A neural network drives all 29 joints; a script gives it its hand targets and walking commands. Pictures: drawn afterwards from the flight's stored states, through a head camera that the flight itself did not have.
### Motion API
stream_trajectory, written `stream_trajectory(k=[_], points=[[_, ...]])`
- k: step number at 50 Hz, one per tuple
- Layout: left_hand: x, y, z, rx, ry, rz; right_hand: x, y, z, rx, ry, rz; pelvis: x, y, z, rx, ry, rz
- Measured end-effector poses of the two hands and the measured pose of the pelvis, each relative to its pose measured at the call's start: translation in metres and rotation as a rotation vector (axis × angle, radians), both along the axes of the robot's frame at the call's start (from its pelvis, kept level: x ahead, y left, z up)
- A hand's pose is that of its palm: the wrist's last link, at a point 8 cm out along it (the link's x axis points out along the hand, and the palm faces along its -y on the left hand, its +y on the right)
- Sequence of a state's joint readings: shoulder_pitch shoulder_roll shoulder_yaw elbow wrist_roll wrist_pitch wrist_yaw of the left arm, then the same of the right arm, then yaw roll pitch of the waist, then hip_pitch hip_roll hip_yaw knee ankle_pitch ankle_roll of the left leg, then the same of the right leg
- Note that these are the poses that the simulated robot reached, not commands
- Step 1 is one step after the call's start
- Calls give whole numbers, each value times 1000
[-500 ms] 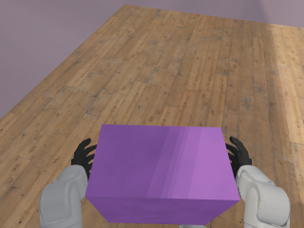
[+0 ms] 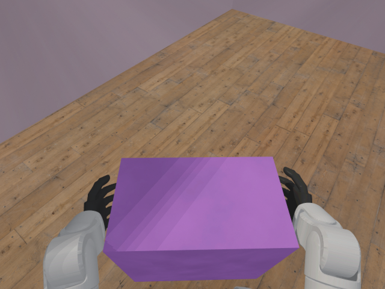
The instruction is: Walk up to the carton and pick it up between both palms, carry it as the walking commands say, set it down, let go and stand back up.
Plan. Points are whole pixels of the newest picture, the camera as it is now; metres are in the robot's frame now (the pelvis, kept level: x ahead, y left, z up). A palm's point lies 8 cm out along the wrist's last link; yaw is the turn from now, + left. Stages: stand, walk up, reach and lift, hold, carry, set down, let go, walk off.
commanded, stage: carry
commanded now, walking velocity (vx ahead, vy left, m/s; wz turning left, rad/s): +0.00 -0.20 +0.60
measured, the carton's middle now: (196, 225) +0.25 +0.02 +0.00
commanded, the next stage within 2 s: none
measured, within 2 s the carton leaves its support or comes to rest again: neither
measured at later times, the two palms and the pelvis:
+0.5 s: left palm out of the picture +0.12 +0.12 +0.09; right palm (336, 203) +0.26 -0.22 +0.10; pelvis -0.04 -0.14 +0.01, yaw +21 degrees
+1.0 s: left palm out of the picture +0.06 +0.02 +0.08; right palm (353, 200) +0.28 -0.27 +0.07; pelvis -0.02 -0.26 +0.01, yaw +38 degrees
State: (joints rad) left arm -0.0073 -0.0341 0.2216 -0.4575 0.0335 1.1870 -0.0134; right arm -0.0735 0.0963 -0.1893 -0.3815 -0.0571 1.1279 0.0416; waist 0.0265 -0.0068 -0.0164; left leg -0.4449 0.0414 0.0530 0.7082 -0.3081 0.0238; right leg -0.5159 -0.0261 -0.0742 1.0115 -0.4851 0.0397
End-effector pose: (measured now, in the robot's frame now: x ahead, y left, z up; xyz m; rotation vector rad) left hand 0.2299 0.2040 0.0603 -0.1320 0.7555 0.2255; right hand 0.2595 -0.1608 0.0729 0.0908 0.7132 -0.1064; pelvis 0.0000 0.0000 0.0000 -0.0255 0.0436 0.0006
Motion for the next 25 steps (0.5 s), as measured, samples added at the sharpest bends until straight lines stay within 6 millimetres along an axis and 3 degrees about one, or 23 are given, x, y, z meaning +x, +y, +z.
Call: stream_trajectory(k=[6,11,17,22,25], points=[[-37,-22,0,-26,47,72,-18,-20,-1,10,50,38,-20,-31,10,-26,20,76],[-50,-52,18,26,-33,114,-16,-48,1,52,-29,88,-29,-73,3,-15,29,141],[-80,-88,19,5,23,210,-14,-78,5,30,25,180,-32,-104,15,53,19,245],[-98,-92,33,38,-27,278,-4,-72,17,49,-25,261,-39,-126,15,52,19,317],[-112,-88,29,21,-54,335,2,-60,22,32,-54,320,-42,-135,11,37,28,358]])
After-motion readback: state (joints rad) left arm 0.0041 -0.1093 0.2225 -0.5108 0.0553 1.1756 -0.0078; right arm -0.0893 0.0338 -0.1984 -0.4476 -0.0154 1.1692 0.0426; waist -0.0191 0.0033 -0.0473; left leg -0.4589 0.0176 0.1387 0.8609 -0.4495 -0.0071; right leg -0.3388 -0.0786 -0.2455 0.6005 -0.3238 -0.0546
